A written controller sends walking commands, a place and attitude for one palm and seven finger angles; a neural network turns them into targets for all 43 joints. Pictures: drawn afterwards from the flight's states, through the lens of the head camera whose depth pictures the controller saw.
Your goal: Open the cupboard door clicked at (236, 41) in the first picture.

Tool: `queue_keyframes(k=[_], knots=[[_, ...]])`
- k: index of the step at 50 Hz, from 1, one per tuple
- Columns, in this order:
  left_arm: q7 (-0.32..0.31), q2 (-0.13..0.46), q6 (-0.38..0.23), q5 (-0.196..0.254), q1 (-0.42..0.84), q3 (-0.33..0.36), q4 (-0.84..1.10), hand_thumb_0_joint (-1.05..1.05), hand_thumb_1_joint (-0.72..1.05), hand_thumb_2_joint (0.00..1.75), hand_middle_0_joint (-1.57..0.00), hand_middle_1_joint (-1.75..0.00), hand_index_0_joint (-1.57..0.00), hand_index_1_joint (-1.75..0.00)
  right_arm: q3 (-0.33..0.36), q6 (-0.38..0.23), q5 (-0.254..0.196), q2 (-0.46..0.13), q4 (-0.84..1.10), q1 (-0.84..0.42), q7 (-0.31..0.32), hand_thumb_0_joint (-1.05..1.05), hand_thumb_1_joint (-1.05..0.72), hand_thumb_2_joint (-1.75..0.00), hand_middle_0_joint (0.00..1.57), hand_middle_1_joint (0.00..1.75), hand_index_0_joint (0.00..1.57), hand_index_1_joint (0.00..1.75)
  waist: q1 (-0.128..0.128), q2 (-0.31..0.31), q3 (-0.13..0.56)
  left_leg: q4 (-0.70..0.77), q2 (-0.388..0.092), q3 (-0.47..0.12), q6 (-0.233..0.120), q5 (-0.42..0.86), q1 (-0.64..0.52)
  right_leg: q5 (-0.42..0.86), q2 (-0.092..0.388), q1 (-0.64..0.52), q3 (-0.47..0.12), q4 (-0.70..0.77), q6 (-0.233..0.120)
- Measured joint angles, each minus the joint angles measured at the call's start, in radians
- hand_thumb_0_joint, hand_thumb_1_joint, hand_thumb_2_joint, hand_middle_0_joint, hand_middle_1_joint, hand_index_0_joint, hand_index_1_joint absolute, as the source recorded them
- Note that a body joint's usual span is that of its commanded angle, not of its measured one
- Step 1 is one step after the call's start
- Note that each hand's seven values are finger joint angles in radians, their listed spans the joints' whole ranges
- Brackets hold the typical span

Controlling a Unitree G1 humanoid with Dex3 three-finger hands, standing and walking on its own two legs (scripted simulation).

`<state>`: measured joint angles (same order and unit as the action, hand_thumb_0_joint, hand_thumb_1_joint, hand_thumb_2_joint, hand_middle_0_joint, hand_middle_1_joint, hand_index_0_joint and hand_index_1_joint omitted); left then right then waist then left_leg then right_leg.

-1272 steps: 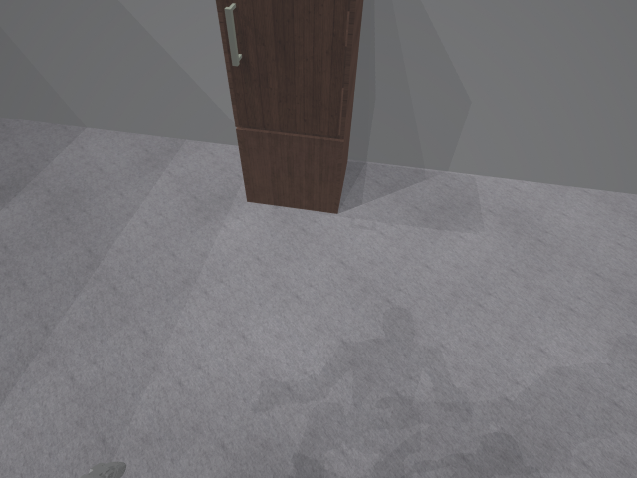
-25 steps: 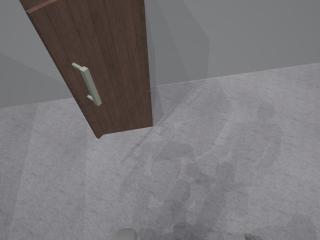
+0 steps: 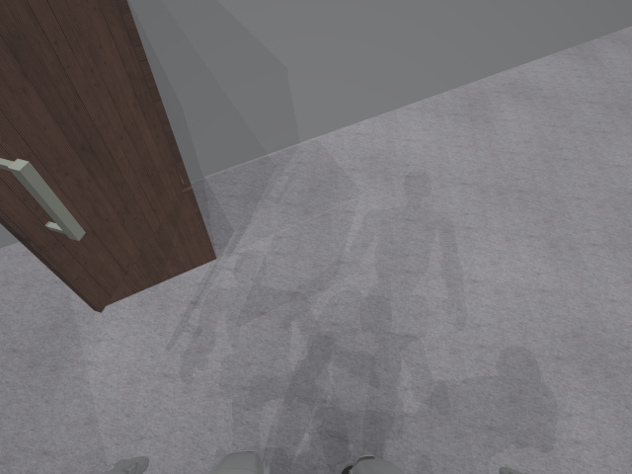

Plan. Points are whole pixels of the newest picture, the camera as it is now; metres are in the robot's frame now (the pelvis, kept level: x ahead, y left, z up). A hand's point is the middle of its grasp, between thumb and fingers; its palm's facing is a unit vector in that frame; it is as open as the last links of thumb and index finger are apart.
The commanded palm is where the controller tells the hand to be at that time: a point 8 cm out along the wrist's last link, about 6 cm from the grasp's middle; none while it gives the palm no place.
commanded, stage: walk to a spot facing it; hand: left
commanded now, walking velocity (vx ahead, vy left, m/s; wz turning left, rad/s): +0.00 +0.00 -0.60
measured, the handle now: (39, 201) +0.46 +0.45 +0.01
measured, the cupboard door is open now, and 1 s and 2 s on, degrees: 44 44 44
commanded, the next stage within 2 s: turn to face it in 1.78 s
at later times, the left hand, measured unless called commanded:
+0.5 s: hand (210, 464) +0.14 +0.15 -0.16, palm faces -0.30 -0.93 -0.22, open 7.3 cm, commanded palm none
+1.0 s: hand (355, 335) +0.34 -0.05 -0.16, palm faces -0.62 -0.76 -0.21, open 7.3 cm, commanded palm none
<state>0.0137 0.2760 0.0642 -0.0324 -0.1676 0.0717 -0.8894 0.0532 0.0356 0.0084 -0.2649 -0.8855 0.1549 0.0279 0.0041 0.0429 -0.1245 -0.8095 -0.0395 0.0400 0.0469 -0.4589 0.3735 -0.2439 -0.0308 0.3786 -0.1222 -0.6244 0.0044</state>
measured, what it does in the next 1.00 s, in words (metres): steps to the right, turning right: right foot, then left foot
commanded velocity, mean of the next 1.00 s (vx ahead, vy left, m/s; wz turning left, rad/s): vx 0.24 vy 0.00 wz -0.53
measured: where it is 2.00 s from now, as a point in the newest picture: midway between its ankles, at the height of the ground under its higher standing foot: (454, 384)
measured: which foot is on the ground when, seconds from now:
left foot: down 0.00-0.26, up 0.28-0.50, down 0.52-0.88, up 0.90-1.00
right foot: down 0.00-0.04, up 0.06-0.24, down 0.26-0.52, up 0.54-0.86, down 0.88-1.00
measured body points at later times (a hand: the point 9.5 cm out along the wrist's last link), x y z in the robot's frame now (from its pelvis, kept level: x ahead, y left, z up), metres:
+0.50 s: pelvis +0.02 -0.02 +0.01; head +0.06 -0.02 +0.45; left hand +0.16 +0.20 -0.14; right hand +0.01 -0.30 -0.12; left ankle +0.06 +0.10 -0.71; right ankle -0.01 -0.14 -0.73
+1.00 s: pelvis +0.12 -0.13 +0.00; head +0.16 -0.15 +0.44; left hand +0.37 -0.01 -0.14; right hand -0.07 -0.32 -0.15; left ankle +0.15 +0.03 -0.65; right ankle +0.09 -0.24 -0.73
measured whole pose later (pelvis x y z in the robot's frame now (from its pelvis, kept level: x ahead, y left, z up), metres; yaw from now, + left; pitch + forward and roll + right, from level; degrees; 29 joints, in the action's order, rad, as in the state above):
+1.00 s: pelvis +0.12 -0.13 +0.00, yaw -36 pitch +0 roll +0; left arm 0.03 0.23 -0.02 -0.02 -0.10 0.06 -0.90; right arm 0.04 0.01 0.03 -0.23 -1.02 0.33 0.00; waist 0.06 0.01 -0.11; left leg -1.15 -0.16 0.06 0.05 -0.46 0.43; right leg -0.26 0.00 0.37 0.07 -0.62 -0.05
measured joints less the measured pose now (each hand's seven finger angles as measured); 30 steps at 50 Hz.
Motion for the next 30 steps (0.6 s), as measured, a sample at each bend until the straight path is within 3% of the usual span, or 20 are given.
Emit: queue_keyframes(k=[2, 4, 7, 10, 12, 13, 14, 16, 19, 23, 26, 28, 30], knots=[[0.005, -0.012, 0.014, 0.009, -0.009, -0.006, -0.001, 0.0, 0.91, 0.9, -0.2, -0.3, -0.2, -0.3, -0.005, -0.02, 0.006, -0.014, 0.018, 0.033, 0.001, 0.01, -0.91, -0.9, 0.2, 0.3, 0.2, 0.3, 0.012, -0.022, 0.029, 0.204, -0.014, -0.018, -0.026, 0.082, -0.051, -0.045, -0.03, 0.033, -0.004, -0.032, 0.005], [0.016, -0.007, 0.024, 0.015, 0.007, -0.005, -0.002, 0.0, 0.91, 0.9, -0.2, -0.3, -0.2, -0.3, -0.008, -0.028, 0.019, -0.006, 0.01, 0.05, 0.007, 0.01, -0.91, -0.9, 0.2, 0.3, 0.2, 0.3, 0.017, -0.015, 0.023, 0.188, -0.028, -0.007, -0.029, 0.161, -0.037, -0.177, -0.026, 0.087, 0.027, -0.184, 0.014], [0.03, -0.001, 0.022, 0.011, 0.029, 0.004, 0.002, 0.0, 0.91, 0.9, -0.2, -0.3, -0.2, -0.3, -0.02, -0.028, 0.03, 0.013, -0.013, 0.087, 0.002, 0.01, -0.91, -0.9, 0.2, 0.3, 0.2, 0.3, 0.012, -0.009, 0.021, 0.224, -0.06, 0.012, -0.011, 0.174, -0.065, -0.228, 0.001, 0.121, 0.098, -0.345, 0.027], [0.038, -0.01, 0.01, 0.014, 0.038, 0.0, 0.015, 0.0, 0.91, 0.9, -0.2, -0.3, -0.2, -0.3, -0.024, -0.021, 0.036, 0.015, -0.028, 0.113, 0.0, 0.01, -0.91, -0.9, 0.2, 0.3, 0.2, 0.3, 0.009, -0.039, 0.022, 0.255, -0.107, 0.028, 0.013, 0.184, -0.086, -0.24, 0.021, 0.064, 0.163, -0.255, 0.026], [0.039, -0.012, -0.003, 0.017, 0.034, -0.006, 0.022, 0.0, 0.91, 0.9, -0.2, -0.3, -0.2, -0.3, -0.022, -0.018, 0.032, 0.012, -0.029, 0.125, -0.003, 0.01, -0.91, -0.9, 0.2, 0.3, 0.2, 0.3, 0.01, -0.054, 0.026, 0.23, -0.134, 0.044, 0.03, 0.167, -0.083, -0.156, 0.023, -0.012, 0.186, -0.101, 0.015], [0.039, -0.005, -0.013, 0.016, 0.025, -0.009, 0.03, 0.0, 0.91, 0.9, -0.2, -0.3, -0.2, -0.3, -0.019, -0.015, 0.026, 0.013, -0.024, 0.135, -0.006, 0.01, -0.91, -0.9, 0.2, 0.3, 0.2, 0.3, 0.012, -0.043, 0.036, 0.192, -0.134, 0.059, 0.033, 0.149, -0.068, -0.056, 0.036, -0.056, 0.173, -0.005, -0.003], [0.033, 0.0, -0.024, 0.014, 0.022, -0.009, 0.031, 0.0, 0.91, 0.9, -0.2, -0.3, -0.2, -0.3, -0.016, -0.009, 0.021, 0.013, -0.023, 0.133, -0.007, 0.01, -0.91, -0.9, 0.2, 0.3, 0.2, 0.3, 0.011, -0.031, 0.04, 0.119, -0.127, 0.062, 0.033, 0.079, -0.039, -0.04, 0.039, -0.061, 0.145, 0.023, -0.016], [0.019, -0.012, -0.028, 0.012, 0.03, -0.012, 0.017, 0.0, 0.91, 0.9, -0.2, -0.3, -0.2, -0.3, -0.008, 0.008, 0.011, 0.002, -0.031, 0.1, -0.003, 0.01, -0.91, -0.9, 0.2, 0.3, 0.2, 0.3, 0.015, -0.046, 0.019, -0.052, -0.104, 0.015, 0.023, -0.04, 0.017, -0.07, 0.022, -0.043, 0.123, -0.02, -0.023], [0.005, -0.026, -0.023, 0.009, 0.016, -0.011, 0.003, 0.0, 0.91, 0.9, -0.2, -0.3, -0.2, -0.3, -0.002, 0.013, 0.009, 0.005, -0.031, 0.062, -0.004, 0.01, -0.91, -0.9, 0.2, 0.3, 0.2, 0.3, 0.015, -0.038, 0.009, -0.184, -0.057, -0.004, 0.02, -0.049, 0.066, -0.062, 0.01, -0.058, 0.082, 0.009, -0.021], [0.008, -0.031, -0.024, 0.005, -0.022, -0.011, -0.017, 0.0, 0.91, 0.9, -0.2, -0.3, -0.21, -0.3, -0.001, -0.004, 0.009, 0.025, -0.009, 0.042, -0.019, 0.01, -0.91, -0.9, 0.2, 0.3, 0.2, 0.3, 0.001, -0.006, 0.032, -0.043, -0.009, 0.021, 0.012, -0.015, 0.029, -0.034, 0.003, -0.079, 0.016, 0.061, -0.023], [0.016, -0.036, -0.021, 0.007, -0.062, -0.009, -0.027, 0.0, 0.91, 0.9, -0.2, -0.3, -0.21, -0.3, -0.01, -0.034, 0.011, 0.03, 0.016, 0.049, -0.025, 0.01, -0.91, -0.9, 0.2, 0.3, 0.2, 0.3, -0.007, -0.008, 0.066, 0.205, 0.006, 0.028, -0.011, 0.015, -0.07, -0.081, -0.021, -0.061, -0.022, 0.026, -0.023], [0.026, -0.039, -0.009, 0.011, -0.069, -0.002, -0.035, 0.0, 0.91, 0.9, -0.2, -0.3, -0.21, -0.3, -0.015, -0.063, 0.024, 0.032, 0.022, 0.059, -0.014, 0.01, -0.91, -0.9, 0.2, 0.3, 0.2, 0.3, 0.003, -0.025, 0.075, 0.229, -0.015, 0.032, -0.043, 0.131, -0.072, -0.214, -0.029, 0.004, 0.018, -0.131, -0.018], [0.039, -0.03, -0.002, 0.006, -0.06, 0.007, -0.041, 0.01, 0.91, 0.9, -0.2, -0.3, -0.2, -0.3, -0.023, -0.079, 0.032, 0.045, 0.016, 0.088, -0.011, 0.01, -0.91, -0.9, 0.2, 0.3, 0.2, 0.3, 0.008, -0.022, 0.077, 0.237, -0.032, 0.051, -0.053, 0.147, -0.097, -0.231, -0.006, 0.075, 0.073, -0.314, -0.012]])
